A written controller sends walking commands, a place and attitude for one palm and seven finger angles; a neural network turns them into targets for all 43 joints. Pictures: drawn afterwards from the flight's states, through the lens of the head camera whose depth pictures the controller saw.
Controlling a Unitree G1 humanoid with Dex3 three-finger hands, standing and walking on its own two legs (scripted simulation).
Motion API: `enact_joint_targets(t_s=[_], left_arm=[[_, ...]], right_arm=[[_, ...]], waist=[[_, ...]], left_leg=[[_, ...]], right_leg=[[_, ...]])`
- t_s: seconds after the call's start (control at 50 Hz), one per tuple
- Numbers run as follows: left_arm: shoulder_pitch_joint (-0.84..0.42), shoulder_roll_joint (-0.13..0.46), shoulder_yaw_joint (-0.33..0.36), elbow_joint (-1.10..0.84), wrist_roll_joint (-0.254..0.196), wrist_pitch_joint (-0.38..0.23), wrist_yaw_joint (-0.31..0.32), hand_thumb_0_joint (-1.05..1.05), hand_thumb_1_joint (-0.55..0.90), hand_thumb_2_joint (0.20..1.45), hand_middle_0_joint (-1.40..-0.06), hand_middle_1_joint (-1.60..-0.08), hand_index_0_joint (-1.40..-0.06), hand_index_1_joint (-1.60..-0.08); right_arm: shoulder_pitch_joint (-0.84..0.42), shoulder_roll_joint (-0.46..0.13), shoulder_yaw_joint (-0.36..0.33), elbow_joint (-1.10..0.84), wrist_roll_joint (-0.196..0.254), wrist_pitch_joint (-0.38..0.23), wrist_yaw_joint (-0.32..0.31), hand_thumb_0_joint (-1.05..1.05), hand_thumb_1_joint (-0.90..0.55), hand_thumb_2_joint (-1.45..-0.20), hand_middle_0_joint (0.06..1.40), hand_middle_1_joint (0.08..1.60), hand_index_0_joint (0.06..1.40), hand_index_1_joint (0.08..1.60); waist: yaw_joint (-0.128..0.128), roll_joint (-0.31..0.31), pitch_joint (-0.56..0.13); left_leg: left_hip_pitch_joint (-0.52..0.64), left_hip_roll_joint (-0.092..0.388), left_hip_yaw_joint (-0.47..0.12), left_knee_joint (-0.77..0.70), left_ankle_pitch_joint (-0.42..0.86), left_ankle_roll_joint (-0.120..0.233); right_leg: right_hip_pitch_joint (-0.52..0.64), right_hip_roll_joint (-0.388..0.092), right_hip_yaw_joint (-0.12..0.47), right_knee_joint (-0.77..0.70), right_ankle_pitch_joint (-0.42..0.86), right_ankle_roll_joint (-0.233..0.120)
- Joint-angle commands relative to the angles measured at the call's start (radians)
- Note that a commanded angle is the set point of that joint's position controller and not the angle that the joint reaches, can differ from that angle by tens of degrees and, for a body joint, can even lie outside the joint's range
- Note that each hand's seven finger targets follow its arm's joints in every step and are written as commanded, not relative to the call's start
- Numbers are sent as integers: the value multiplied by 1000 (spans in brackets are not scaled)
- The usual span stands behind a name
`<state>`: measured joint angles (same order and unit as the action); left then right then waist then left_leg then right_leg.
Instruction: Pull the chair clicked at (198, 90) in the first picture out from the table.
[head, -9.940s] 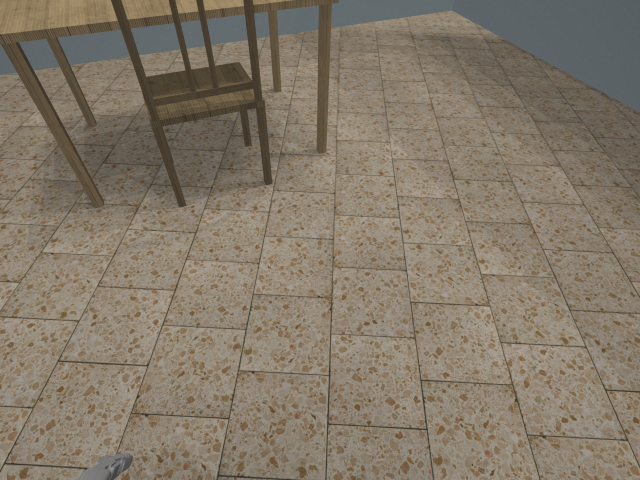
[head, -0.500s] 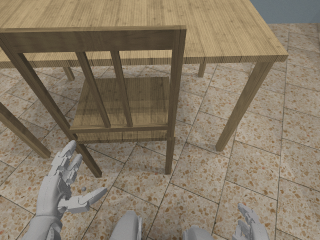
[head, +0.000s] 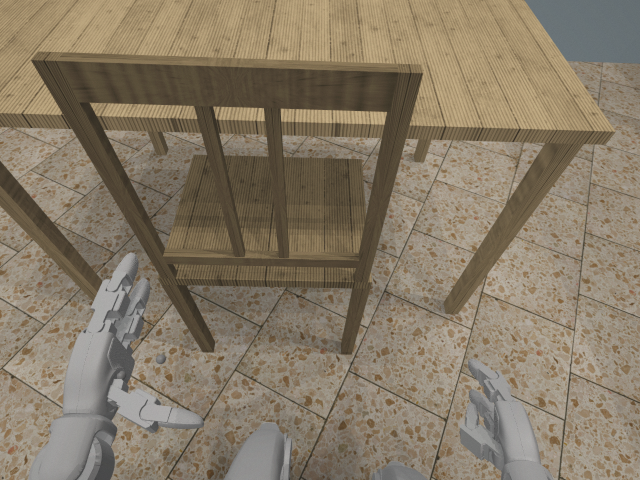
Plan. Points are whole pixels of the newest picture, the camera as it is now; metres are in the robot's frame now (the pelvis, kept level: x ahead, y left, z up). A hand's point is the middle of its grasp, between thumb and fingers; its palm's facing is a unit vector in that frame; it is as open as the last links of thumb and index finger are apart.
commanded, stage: raise the hand toward the chair's back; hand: left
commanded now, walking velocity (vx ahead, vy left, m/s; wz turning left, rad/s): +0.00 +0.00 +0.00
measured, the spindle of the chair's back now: (225, 194) +0.51 +0.19 +0.01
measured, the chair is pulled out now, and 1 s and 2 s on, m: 0.00 0.00 0.00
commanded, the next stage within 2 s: aim the fingers beside a spindle in 0.74 s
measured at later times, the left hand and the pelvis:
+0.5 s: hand (159, 349) +0.25 +0.20 +0.06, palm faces +0.05 -1.00 -0.05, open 16.9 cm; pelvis +0.00 +0.00 +0.01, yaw -1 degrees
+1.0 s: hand (171, 344) +0.26 +0.19 +0.04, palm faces +0.06 -1.00 -0.05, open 16.9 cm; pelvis +0.00 -0.01 +0.00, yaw +0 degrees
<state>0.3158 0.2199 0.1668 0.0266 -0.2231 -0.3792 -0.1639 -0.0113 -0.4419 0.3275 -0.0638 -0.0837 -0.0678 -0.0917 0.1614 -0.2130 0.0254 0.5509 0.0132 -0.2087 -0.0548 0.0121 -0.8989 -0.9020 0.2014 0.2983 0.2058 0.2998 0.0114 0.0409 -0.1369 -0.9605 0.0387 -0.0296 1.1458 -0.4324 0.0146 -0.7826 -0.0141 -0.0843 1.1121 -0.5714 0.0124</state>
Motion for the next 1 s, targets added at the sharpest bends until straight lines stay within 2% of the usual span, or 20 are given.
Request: enact_joint_targets(t_s=[0.0,0.04,0.08,0.14,0.2,0.26,0.32,0.36,0.38,0.44,0.48,0.56,0.62,0.66,0.74,0.8,0.82,0.84,0.88,0.98], left_arm=[[-86,131,52,-205,-25,-26,-57,0,-500,300,-60,-80,-60,-80],[-88,183,117,-263,-38,-36,-44,0,-500,300,-60,-80,-60,-80],[-77,174,127,-297,-44,-52,-22,0,-500,300,-60,-80,-60,-80],[-94,161,125,-240,-34,-69,1,0,-500,300,-60,-80,-60,-80],[-129,131,84,-145,-25,-57,-19,0,-500,300,-60,-80,-60,-80],[-107,128,77,-88,-39,-23,-66,0,-500,300,-60,-80,-60,-80],[-94,157,100,-157,-58,-16,-86,0,-500,300,-60,-80,-60,-80],[-81,179,130,-197,-63,-26,-67,0,-500,300,-60,-80,-60,-80],[-86,182,137,-211,-61,-37,-52,0,-500,300,-60,-80,-60,-80],[-100,184,150,-187,-47,-70,-10,0,-500,300,-60,-80,-60,-80],[-116,156,126,-154,-36,-86,1,0,-500,300,-60,-80,-60,-80],[-113,142,93,-106,-30,-77,-27,0,-500,300,-60,-80,-60,-80],[-106,165,101,-157,-43,-65,-52,0,-500,300,-60,-80,-60,-80],[-96,165,110,-172,-56,-59,-56,0,-500,300,-60,-80,-60,-80],[-115,173,135,-155,-59,-68,-37,0,-500,300,-60,-80,-60,-80],[-148,145,112,-114,-51,-76,-36,0,-500,300,-60,-80,-60,-80],[-146,150,115,-114,-49,-79,-40,0,-500,300,-60,-80,-60,-80],[-138,156,115,-88,-44,-73,-44,0,-500,300,-60,-80,-60,-80],[-219,144,85,-89,-42,-74,-58,0,-500,300,-60,-80,-60,-80],[-267,162,94,-103,-42,-78,-65,0,-500,300,-60,-80,-60,-80]], right_arm=[[0,-159,-64,-146,7,-48,-25,0,-900,-900,200,300,200,300],[-1,-154,-65,-142,2,-52,-28,0,-900,-900,200,300,200,300],[5,-140,-61,-139,-2,-54,-22,0,-900,-900,200,300,200,300],[2,-138,-61,-113,-5,-54,-18,0,-900,-900,200,300,200,300],[3,-152,-58,-103,-1,-51,-15,0,-900,-900,200,300,200,300],[10,-167,-62,-114,8,-50,-19,0,-900,-900,200,300,200,300],[12,-171,-69,-127,11,-59,-22,0,-900,-900,200,300,200,300],[11,-163,-69,-127,6,-62,-19,0,-900,-900,200,300,200,300],[12,-159,-70,-122,4,-63,-17,0,-900,-900,200,300,200,300],[8,-155,-70,-104,0,-63,-13,0,-900,-900,200,300,200,300],[6,-154,-68,-101,-1,-64,-7,0,-900,-900,200,300,200,300],[7,-166,-68,-112,3,-62,-5,0,-900,-900,200,300,200,300],[10,-170,-70,-125,6,-65,-11,0,-900,-900,200,300,200,300],[12,-167,-69,-126,7,-65,-15,0,-900,-900,200,300,200,300],[6,-159,-67,-108,4,-65,-19,0,-900,-900,200,300,200,300],[3,-159,-63,-105,4,-65,-16,0,-900,-900,200,300,200,300],[4,-160,-64,-105,3,-66,-16,0,-900,-900,200,300,200,300],[5,-162,-64,-103,3,-63,-16,0,-900,-900,200,300,200,300],[8,-166,-60,-101,3,-65,-17,0,-900,-900,200,300,200,300],[16,-169,-63,-99,2,-74,-22,0,-900,-900,200,300,200,300]], waist=[[-27,38,-218],[-8,53,-281],[-2,78,-304],[-18,58,-238],[-43,49,-153],[-39,-2,-168],[-18,20,-252],[-7,36,-268],[-9,30,-266],[-21,16,-198],[-29,45,-155],[-38,37,-158],[-25,51,-225],[-28,18,-242],[-32,4,-194],[-42,-2,-143],[-37,14,-162],[-40,3,-151],[-55,11,-165],[-46,35,-245]], left_leg=[[340,-10,-41,-203,100,8],[380,-9,-43,-200,159,6],[418,-7,-48,-202,223,2],[386,-3,-57,-201,202,-1],[331,-5,-55,-213,101,-1],[320,-10,-44,-221,88,5],[373,-13,-35,-224,151,7],[387,-15,-36,-225,186,6],[391,-12,-37,-223,194,6],[350,-9,-39,-219,148,4],[328,-11,-38,-219,105,3],[309,-14,-31,-220,55,6],[347,-17,-25,-221,98,9],[352,-17,-21,-214,124,12],[322,-17,-20,-200,121,11],[289,-18,-23,-198,73,9],[296,-18,-22,-195,80,9],[286,-18,-21,-190,82,11],[282,-19,-22,-179,63,12],[324,-16,-23,-161,122,12]], right_leg=[[-20,31,5,-193,157,-36],[13,33,6,-189,195,-37],[26,31,1,-182,233,-40],[-11,34,-4,-180,212,-39],[-56,33,-6,-191,153,-36],[-19,34,-1,-215,149,-34],[36,31,7,-224,196,-34],[55,31,6,-221,221,-35],[50,31,4,-219,226,-34],[11,35,3,-215,184,-35],[-25,31,3,-208,152,-37],[-26,30,11,-218,120,-35],[22,27,19,-227,157,-36],[40,29,21,-235,182,-31],[21,31,24,-234,180,-30],[-16,30,21,-227,135,-30],[-13,28,24,-224,140,-32],[-14,30,26,-226,142,-33],[-35,26,29,-219,127,-30],[-24,26,33,-199,179,-33]])
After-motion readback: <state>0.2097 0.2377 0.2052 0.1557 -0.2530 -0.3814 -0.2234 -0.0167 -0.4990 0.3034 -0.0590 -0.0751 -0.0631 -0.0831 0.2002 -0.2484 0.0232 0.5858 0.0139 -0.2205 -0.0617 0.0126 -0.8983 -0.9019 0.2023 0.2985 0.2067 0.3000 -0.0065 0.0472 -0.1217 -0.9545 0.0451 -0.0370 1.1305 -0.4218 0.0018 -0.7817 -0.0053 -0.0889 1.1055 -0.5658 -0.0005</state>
